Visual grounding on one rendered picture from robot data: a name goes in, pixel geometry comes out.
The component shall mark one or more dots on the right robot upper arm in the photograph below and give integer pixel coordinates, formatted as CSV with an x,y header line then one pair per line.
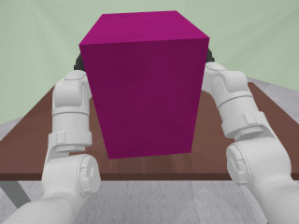
x,y
261,164

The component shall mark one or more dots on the left robot upper arm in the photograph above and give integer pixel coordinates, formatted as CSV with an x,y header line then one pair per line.
x,y
67,183

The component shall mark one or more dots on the left robot hand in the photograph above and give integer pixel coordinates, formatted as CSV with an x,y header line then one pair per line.
x,y
79,64

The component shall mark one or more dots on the left robot forearm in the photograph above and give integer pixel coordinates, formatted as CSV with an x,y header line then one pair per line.
x,y
70,117

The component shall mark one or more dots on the carton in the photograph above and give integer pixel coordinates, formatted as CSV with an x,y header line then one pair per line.
x,y
145,71

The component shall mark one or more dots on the right robot forearm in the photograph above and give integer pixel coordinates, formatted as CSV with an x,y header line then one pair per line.
x,y
241,118

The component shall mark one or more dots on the right robot hand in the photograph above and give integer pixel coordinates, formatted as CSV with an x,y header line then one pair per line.
x,y
209,58

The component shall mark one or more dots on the table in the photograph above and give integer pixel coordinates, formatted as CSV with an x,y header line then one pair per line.
x,y
23,150

